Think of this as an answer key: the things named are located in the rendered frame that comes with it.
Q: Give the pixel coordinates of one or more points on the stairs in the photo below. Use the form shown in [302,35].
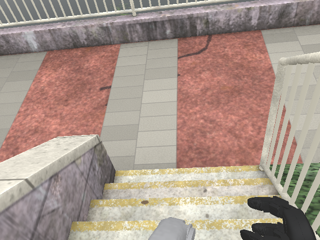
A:
[213,199]

